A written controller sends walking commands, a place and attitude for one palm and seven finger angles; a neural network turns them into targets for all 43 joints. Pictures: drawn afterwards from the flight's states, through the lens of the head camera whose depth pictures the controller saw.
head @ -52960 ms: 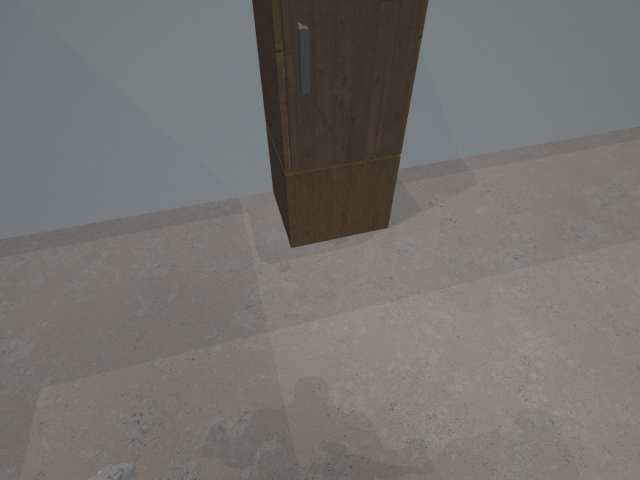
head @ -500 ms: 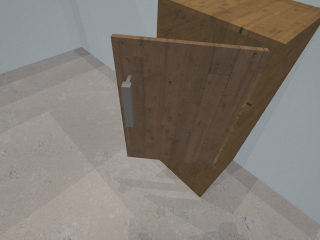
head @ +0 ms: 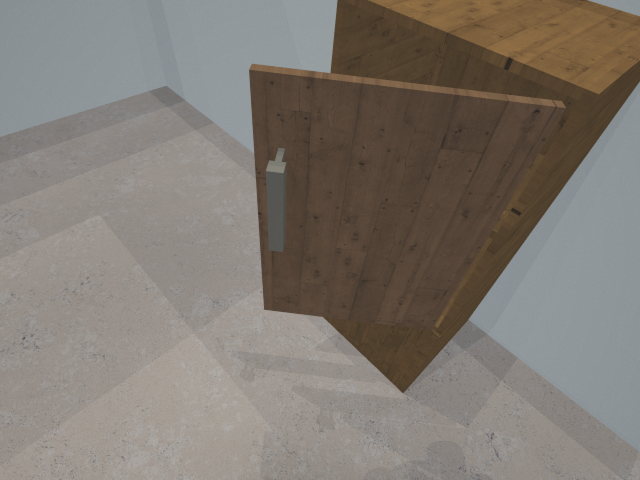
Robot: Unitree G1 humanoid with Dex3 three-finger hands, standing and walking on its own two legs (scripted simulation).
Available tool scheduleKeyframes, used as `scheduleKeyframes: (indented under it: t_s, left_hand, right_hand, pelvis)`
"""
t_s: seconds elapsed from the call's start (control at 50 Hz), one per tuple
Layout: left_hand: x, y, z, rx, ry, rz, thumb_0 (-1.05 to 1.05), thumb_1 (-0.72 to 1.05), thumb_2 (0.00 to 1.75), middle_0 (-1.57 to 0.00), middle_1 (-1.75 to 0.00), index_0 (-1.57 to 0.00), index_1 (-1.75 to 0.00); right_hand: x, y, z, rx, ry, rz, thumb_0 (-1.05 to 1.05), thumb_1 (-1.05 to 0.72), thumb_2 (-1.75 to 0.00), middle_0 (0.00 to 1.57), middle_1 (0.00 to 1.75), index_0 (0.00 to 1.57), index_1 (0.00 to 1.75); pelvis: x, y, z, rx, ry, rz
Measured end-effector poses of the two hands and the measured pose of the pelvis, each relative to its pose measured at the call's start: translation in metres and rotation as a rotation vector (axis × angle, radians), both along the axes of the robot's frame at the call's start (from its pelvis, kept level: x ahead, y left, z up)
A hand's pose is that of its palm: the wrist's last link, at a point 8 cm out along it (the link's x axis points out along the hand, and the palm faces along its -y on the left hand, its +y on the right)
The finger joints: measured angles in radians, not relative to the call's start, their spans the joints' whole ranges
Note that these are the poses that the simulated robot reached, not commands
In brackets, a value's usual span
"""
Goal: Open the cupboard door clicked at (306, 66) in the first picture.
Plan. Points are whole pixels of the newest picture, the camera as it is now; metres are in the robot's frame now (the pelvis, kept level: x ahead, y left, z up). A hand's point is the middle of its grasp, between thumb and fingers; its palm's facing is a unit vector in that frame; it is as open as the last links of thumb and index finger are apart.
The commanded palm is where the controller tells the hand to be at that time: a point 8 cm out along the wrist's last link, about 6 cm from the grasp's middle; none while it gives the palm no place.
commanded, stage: stand and wait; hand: left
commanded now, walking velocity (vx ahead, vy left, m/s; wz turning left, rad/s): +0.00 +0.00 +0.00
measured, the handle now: (278, 201) +0.51 +0.11 +0.04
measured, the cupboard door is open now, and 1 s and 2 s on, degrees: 41 41 41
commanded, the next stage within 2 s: none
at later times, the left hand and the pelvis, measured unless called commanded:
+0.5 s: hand out of the picture +0.03 +0.25 -0.18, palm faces -0.03 -0.95 -0.30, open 16.2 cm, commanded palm none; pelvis -0.01 +0.01 +0.00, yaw +0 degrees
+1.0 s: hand out of the picture +0.05 +0.24 -0.17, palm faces -0.02 -0.95 -0.31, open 16.3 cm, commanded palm none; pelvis +0.01 +0.00 +0.00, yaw +0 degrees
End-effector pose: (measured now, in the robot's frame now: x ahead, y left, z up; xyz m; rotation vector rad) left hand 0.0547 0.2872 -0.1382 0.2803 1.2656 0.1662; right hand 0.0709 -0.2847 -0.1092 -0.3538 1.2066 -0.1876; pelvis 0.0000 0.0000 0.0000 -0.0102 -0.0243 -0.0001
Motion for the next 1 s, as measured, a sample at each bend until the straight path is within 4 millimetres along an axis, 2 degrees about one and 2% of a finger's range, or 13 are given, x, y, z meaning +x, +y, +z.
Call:
scheduleKeyframes:
  t_s: [0.28,0.64,0.8,1.0]
  left_hand:
    - [-0.013,0.007,-0.002,0.0,0.022,0.012,-0.01,-0.49,0.3,-0.15,-0.3,-0.16,-0.3]
    - [-0.027,0.006,-0.002,0.006,0.067,0.022,-0.01,-0.49,0.3,-0.15,-0.3,-0.16,-0.3]
    - [-0.024,0.003,-0.001,0.01,0.07,0.021,-0.01,-0.49,0.3,-0.15,-0.3,-0.16,-0.3]
    - [-0.008,-0.002,0.003,0.014,0.03,0.017,-0.01,-0.49,0.3,-0.15,-0.3,-0.16,-0.3]
  right_hand:
    - [-0.013,0.011,-0.002,0.011,0.025,-0.01,0.0,-0.9,-0.9,0.2,0.3,0.2,0.3]
    - [-0.011,0.009,-0.004,0.013,0.035,-0.012,0.0,-0.9,-0.9,0.2,0.3,0.2,0.3]
    - [-0.006,0.006,-0.005,0.018,0.035,-0.012,0.0,-0.9,-0.9,0.2,0.3,0.2,0.3]
    - [0.004,0.002,-0.005,0.023,0.021,-0.006,0.0,-0.9,-0.9,0.2,0.3,0.2,0.3]
  pelvis:
    - [-0.006,0.006,0.0,-0.001,0.003,0.006]
    - [-0.004,0.005,0.001,0.003,0.009,0.007]
    - [0.0,0.001,0.001,0.004,0.011,0.007]
    - [0.006,-0.004,0.002,0.005,0.009,0.008]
